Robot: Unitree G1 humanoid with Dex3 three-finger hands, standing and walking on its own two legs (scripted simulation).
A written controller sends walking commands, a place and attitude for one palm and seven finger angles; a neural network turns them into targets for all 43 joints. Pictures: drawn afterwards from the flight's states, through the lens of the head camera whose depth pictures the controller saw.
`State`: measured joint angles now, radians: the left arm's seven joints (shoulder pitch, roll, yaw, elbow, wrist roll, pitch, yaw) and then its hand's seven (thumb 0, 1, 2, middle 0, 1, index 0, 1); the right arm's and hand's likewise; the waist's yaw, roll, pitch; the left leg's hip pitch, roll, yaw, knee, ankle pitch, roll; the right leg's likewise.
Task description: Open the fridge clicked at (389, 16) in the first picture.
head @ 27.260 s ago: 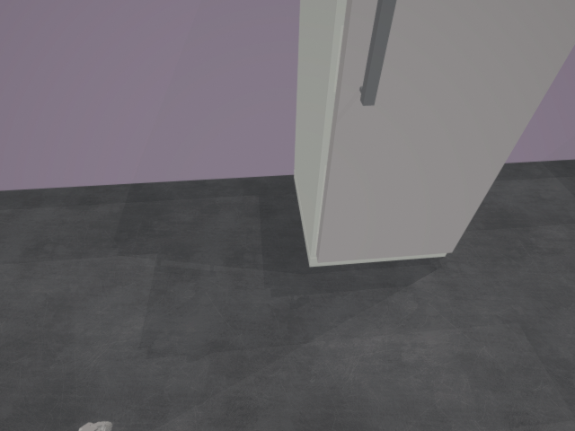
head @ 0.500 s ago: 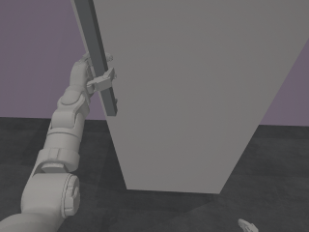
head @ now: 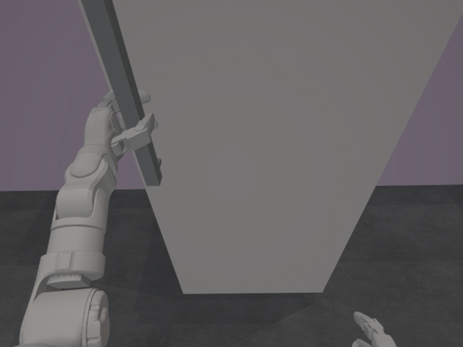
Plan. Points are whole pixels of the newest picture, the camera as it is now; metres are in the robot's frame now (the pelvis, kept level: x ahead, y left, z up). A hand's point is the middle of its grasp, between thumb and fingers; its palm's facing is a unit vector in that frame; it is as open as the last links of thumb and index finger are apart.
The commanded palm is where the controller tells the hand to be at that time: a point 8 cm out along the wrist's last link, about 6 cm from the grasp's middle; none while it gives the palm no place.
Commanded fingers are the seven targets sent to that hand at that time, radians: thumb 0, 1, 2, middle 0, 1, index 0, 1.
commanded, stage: grip the handle and tug to test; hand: left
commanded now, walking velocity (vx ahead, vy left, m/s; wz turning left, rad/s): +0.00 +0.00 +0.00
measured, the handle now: (131, 88) +0.46 +0.18 +0.25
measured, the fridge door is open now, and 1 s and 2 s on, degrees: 0 9 36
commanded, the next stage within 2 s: pull the door a little, standing still in 0.08 s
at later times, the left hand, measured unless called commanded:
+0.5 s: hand (143, 133) +0.40 +0.15 +0.20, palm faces +0.04 -1.00 -0.01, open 6.3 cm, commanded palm +0.33 +0.20 +0.20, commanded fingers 0.00 0.90 0.90 -0.45 -1.40 -0.45 -1.40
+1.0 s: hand (139, 167) +0.33 +0.14 +0.20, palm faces +0.20 -0.93 -0.29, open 7.2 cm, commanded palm +0.28 +0.19 +0.19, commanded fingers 0.00 0.90 0.90 -0.45 -1.40 -0.45 -1.40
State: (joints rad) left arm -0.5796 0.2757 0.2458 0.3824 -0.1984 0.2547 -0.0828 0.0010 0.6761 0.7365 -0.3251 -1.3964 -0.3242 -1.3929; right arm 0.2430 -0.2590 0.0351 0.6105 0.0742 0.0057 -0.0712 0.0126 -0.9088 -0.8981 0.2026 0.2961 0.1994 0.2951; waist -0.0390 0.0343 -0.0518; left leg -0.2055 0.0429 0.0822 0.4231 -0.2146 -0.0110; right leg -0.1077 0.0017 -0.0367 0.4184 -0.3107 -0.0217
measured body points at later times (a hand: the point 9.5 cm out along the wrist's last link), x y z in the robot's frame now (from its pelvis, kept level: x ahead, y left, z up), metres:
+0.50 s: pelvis +0.04 +0.00 +0.00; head +0.02 -0.03 +0.45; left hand +0.39 +0.21 +0.21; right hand +0.22 -0.23 -0.08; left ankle +0.00 +0.13 -0.74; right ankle -0.05 -0.10 -0.74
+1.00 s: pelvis +0.09 -0.03 +0.02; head +0.11 -0.07 +0.46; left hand +0.31 +0.19 +0.21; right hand +0.29 -0.25 -0.07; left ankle +0.01 +0.14 -0.72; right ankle +0.00 -0.10 -0.70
